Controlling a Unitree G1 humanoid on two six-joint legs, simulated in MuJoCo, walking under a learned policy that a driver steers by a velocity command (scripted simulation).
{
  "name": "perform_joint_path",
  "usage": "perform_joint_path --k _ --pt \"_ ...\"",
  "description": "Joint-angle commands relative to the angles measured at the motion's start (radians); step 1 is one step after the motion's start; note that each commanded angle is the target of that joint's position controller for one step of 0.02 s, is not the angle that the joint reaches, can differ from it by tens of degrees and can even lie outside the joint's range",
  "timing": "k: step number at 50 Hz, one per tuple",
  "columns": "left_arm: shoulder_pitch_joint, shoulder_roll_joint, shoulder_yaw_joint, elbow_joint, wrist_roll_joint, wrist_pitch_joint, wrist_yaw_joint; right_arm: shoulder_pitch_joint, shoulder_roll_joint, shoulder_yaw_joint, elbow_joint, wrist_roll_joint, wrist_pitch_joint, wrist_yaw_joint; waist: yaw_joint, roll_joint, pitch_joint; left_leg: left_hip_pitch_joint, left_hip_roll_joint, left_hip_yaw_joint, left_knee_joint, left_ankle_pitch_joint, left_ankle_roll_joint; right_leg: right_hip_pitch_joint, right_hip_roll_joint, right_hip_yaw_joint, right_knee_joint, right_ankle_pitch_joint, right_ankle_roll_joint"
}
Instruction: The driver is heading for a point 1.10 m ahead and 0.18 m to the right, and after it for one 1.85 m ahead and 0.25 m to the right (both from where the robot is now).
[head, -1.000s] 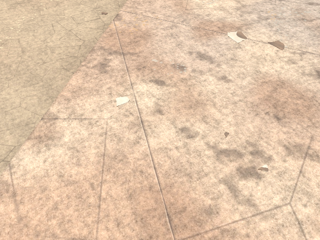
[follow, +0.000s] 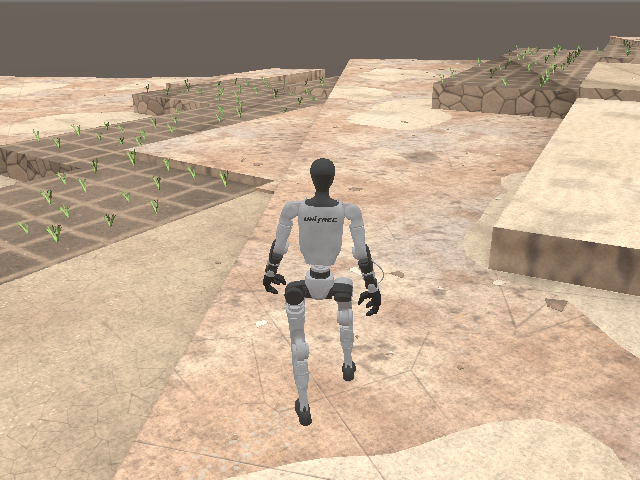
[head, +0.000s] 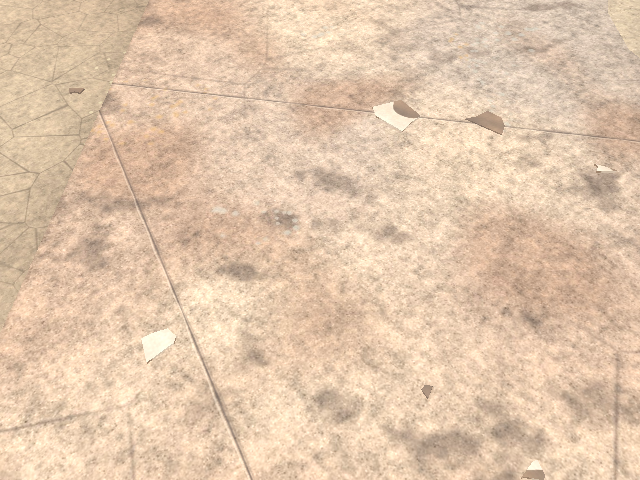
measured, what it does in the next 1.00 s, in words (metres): walks ahead, turning right: right foot, then left foot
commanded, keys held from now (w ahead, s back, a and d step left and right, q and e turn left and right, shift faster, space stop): w+e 0.44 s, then w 0.56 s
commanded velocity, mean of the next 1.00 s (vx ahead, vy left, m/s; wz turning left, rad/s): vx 0.50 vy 0.00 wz -0.36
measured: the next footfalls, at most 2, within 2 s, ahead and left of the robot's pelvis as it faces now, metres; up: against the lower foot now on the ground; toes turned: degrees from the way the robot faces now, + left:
right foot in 0.14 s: +0.27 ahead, -0.12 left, +0.00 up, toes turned -8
left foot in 0.64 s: +0.59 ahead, +0.01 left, +0.00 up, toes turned -21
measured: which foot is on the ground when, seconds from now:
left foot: down 0.00-0.16, up 0.18-0.62, down 0.64-1.00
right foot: up 0.00-0.12, down 0.14-0.66, up 0.68-1.00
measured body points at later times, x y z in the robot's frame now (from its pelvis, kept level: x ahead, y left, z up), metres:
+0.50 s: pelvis +0.30 -0.05 +0.01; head +0.33 -0.08 +0.45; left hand +0.42 +0.21 -0.10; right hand +0.44 -0.35 -0.09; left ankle +0.53 +0.08 -0.69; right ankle +0.23 -0.12 -0.74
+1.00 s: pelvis +0.58 -0.09 +0.01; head +0.61 -0.10 +0.46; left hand +0.86 +0.06 -0.09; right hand +0.48 -0.35 -0.12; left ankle +0.56 +0.02 -0.74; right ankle +0.68 -0.31 -0.69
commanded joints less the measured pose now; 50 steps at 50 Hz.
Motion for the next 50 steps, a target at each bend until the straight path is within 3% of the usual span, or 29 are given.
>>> perform_joint_path --k 1,3,5,6,7,8,9,10,11,12,13,14,16,18,23,28,30,31,32,33,34,35,36,37,38,39,42,45,50 --pt "-0.150 0.024 -0.008 -0.122 0.000 -0.013 -0.026 0.033 -0.161 -0.031 -0.033 0.011 0.012 -0.010 -0.021 0.035 0.098 0.004 0.328 -0.051 -0.024 0.426 0.113 -0.050 0.013 -0.055 -0.073 -0.025 -0.016" --pt "-0.161 0.038 -0.004 -0.157 -0.004 -0.013 -0.043 0.028 -0.179 -0.037 -0.040 0.015 0.033 -0.013 -0.003 0.054 0.084 0.072 0.350 -0.027 0.056 0.610 0.097 -0.030 0.041 -0.095 -0.099 -0.124 -0.042" --pt "-0.092 0.081 0.017 -0.167 -0.006 -0.007 -0.053 0.001 -0.209 -0.046 -0.062 0.013 0.051 -0.022 0.054 0.109 0.008 0.091 0.353 0.004 0.216 0.961 0.074 0.116 0.111 -0.158 -0.088 -0.224 -0.080" --pt "0.020 0.121 0.039 -0.148 -0.009 -0.004 -0.053 -0.014 -0.218 -0.048 -0.073 0.010 0.060 -0.027 0.118 0.124 -0.057 0.063 0.342 0.017 0.376 1.063 0.059 0.262 0.153 -0.174 -0.095 -0.248 -0.107" --pt "0.188 0.184 0.074 -0.110 -0.012 -0.001 -0.041 -0.031 -0.213 -0.044 -0.089 0.013 0.063 -0.030 0.206 0.101 -0.141 -0.059 0.301 0.034 0.607 0.976 0.024 0.519 0.175 -0.140 -0.170 -0.191 -0.150" --pt "0.314 0.287 0.108 -0.089 -0.008 0.012 -0.014 0.003 -0.157 -0.025 -0.124 -0.004 0.047 -0.026 0.216 -0.066 -0.251 -0.378 0.220 0.043 0.954 0.523 -0.026 0.851 -0.030 0.202 -0.188 -0.231 -0.242" --pt "0.271 0.320 0.103 -0.118 -0.003 0.003 -0.015 0.053 -0.048 0.012 -0.162 -0.004 0.003 -0.003 0.125 -0.216 -0.370 -0.731 -0.003 -0.150 1.251 -0.310 -0.063 1.100 -0.243 0.788 -0.360 -0.330 -0.431" --pt "0.282 0.229 0.078 -0.120 0.008 -0.003 -0.015 -0.069 -0.149 -0.013 -0.188 0.031 -0.039 0.015 0.185 -0.107 -0.348 -0.846 0.060 -0.310 1.285 -0.279 -0.029 1.103 -0.216 0.737 -0.416 -0.341 -0.376" --pt "0.235 0.180 0.065 -0.125 0.010 -0.011 -0.012 -0.130 -0.162 -0.016 -0.212 0.055 -0.058 0.022 0.168 -0.062 -0.214 -0.877 0.107 -0.296 1.223 -0.192 -0.004 0.976 -0.178 0.564 -0.418 -0.277 -0.328" --pt "0.162 0.158 0.058 -0.140 0.007 -0.018 -0.014 -0.136 -0.148 -0.016 -0.206 0.042 -0.063 0.015 0.113 0.047 -0.128 -0.829 0.151 -0.287 1.117 -0.125 -0.004 0.812 -0.128 0.445 -0.430 -0.176 -0.292" --pt "0.105 0.124 0.048 -0.158 0.009 -0.020 -0.014 -0.130 -0.162 -0.028 -0.196 0.022 -0.053 0.008 0.079 0.057 -0.085 -0.762 0.180 -0.281 1.029 -0.090 -0.014 0.697 -0.092 0.363 -0.447 -0.080 -0.269" --pt "0.081 0.116 0.042 -0.172 0.018 -0.020 -0.011 -0.110 -0.161 -0.032 -0.197 0.014 -0.037 0.009 0.049 0.038 -0.071 -0.701 0.193 -0.285 0.997 -0.068 -0.026 0.618 -0.072 0.334 -0.470 -0.033 -0.266" --pt "0.089 0.139 0.048 -0.175 0.009 -0.023 -0.002 -0.103 -0.136 -0.032 -0.210 -0.002 -0.013 0.007 0.031 0.028 -0.055 -0.668 0.193 -0.265 0.912 -0.040 -0.067 0.533 -0.053 0.288 -0.496 0.048 -0.276" --pt "0.119 0.172 0.057 -0.172 0.006 -0.022 0.014 -0.169 -0.118 -0.027 -0.240 -0.010 -0.002 0.001 0.043 0.016 -0.028 -0.684 0.178 -0.246 0.785 0.055 -0.102 0.482 -0.026 0.237 -0.509 0.071 -0.267" --pt "0.192 0.181 0.060 -0.157 0.000 -0.006 0.031 -0.343 -0.085 -0.012 -0.297 0.004 -0.010 0.010 0.116 -0.047 -0.011 -0.587 0.102 -0.222 0.416 0.365 -0.111 0.435 0.038 0.185 -0.486 -0.090 -0.183" --pt "0.256 0.157 0.052 -0.119 0.002 -0.002 0.035 -0.380 -0.132 -0.021 -0.323 0.010 -0.033 0.034 0.130 -0.075 -0.004 -0.588 0.105 -0.249 0.315 0.314 -0.056 0.606 -0.051 0.280 -0.392 -0.110 -0.166" --pt "0.244 0.166 0.054 -0.118 0.006 0.006 0.037 -0.323 -0.153 -0.030 -0.313 0.009 -0.041 0.035 0.094 -0.100 -0.011 -0.528 0.092 -0.225 0.290 0.224 -0.018 0.655 -0.067 0.300 -0.330 0.012 -0.151" --pt "0.232 0.152 0.048 -0.123 0.008 0.009 0.036 -0.232 -0.177 -0.045 -0.286 0.004 -0.045 0.031 0.046 -0.093 -0.060 -0.403 0.077 -0.204 0.259 0.224 0.012 0.658 -0.025 0.274 -0.232 0.145 -0.131" --pt "0.221 0.120 0.032 -0.140 0.017 0.009 0.033 -0.091 -0.216 -0.058 -0.265 -0.008 -0.048 0.027 -0.019 -0.055 -0.187 -0.167 0.172 -0.289 0.303 0.252 0.071 0.573 0.027 0.228 -0.024 0.118 -0.101" --pt "0.349 0.061 0.012 -0.144 0.010 -0.002 0.030 0.055 -0.302 -0.083 -0.240 -0.017 -0.041 0.025 -0.010 0.164 -0.350 0.222 0.382 -0.639 0.304 0.169 0.222 0.252 0.162 0.128 0.328 -0.183 -0.022" --pt "0.390 0.071 0.006 -0.134 -0.010 -0.011 0.030 0.118 -0.263 -0.080 -0.195 0.014 -0.029 0.037 -0.015 0.335 -0.373 0.316 0.479 -0.964 0.146 -0.103 0.286 0.021 0.209 0.121 0.526 -0.654 0.005" --pt "0.285 0.162 0.026 -0.145 -0.023 -0.015 0.030 0.063 -0.188 -0.057 -0.211 0.031 -0.026 0.038 -0.035 0.199 -0.209 0.201 0.448 -0.900 0.109 -0.265 0.234 -0.079 0.149 0.157 0.597 -0.607 -0.005" --pt "0.183 0.171 0.027 -0.171 -0.016 -0.016 0.030 -0.010 -0.156 -0.045 -0.229 0.021 -0.017 0.035 -0.026 0.116 -0.104 0.062 0.408 -0.760 0.096 -0.226 0.194 -0.084 0.101 0.111 0.584 -0.523 -0.009" --pt "0.131 0.157 0.025 -0.187 0.001 -0.019 0.028 -0.060 -0.135 -0.035 -0.233 0.010 -0.011 0.036 -0.001 0.078 -0.023 -0.074 0.366 -0.661 0.064 -0.115 0.187 -0.063 0.064 0.080 0.520 -0.461 -0.007" --pt "0.128 0.146 0.029 -0.189 0.012 -0.019 0.026 -0.086 -0.115 -0.027 -0.235 0.001 -0.012 0.035 0.027 0.093 -0.007 -0.145 0.332 -0.594 0.044 -0.026 0.175 -0.016 0.029 0.074 0.455 -0.414 -0.007" --pt "0.147 0.126 0.027 -0.184 0.011 -0.017 0.024 -0.093 -0.109 -0.023 -0.233 -0.004 -0.012 0.035 0.044 0.114 -0.007 -0.188 0.303 -0.543 0.023 0.040 0.169 0.031 0.014 0.063 0.418 -0.391 -0.003" --pt "0.136 0.084 0.016 -0.192 0.014 -0.012 0.025 -0.064 -0.142 -0.031 -0.211 0.009 -0.018 0.030 0.051 0.122 -0.011 -0.214 0.288 -0.441 -0.017 0.220 0.192 0.032 -0.003 0.026 0.307 -0.336 0.019" --pt "0.043 0.064 0.005 -0.222 0.018 -0.018 0.023 -0.034 -0.171 -0.038 -0.193 0.018 -0.009 0.021 0.028 0.098 -0.003 -0.198 0.269 -0.356 -0.033 0.321 0.179 0.022 -0.004 0.004 0.119 -0.182 0.038" --pt "-0.115 0.048 -0.005 -0.263 0.004 -0.029 0.002 0.060 -0.186 -0.036 -0.151 0.031 0.010 0.015 -0.032 0.098 0.027 -0.164 0.256 -0.289 -0.018 0.320 0.148 0.095 0.043 -0.038 -0.118 -0.003 0.038"
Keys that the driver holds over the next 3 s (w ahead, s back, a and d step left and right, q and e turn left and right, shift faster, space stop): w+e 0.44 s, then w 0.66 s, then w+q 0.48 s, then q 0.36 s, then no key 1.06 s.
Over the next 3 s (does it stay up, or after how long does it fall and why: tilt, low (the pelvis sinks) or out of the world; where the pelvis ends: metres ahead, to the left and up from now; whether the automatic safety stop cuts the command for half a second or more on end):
stays up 1.10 -0.24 -0.01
